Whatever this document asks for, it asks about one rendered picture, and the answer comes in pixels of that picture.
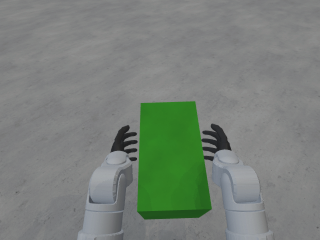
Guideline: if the left robot forearm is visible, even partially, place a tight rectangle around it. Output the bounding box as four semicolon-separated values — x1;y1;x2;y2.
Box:
77;151;133;240

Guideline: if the right robot forearm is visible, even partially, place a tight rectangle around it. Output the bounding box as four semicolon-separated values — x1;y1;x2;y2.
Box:
211;149;275;240

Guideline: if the right robot hand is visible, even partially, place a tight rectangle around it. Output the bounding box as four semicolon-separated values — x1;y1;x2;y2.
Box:
201;123;232;161

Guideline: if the left robot hand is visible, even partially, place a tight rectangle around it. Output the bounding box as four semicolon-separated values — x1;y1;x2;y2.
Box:
110;125;138;161

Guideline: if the carton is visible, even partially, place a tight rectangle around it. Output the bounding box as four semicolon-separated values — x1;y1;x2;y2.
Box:
137;101;212;220

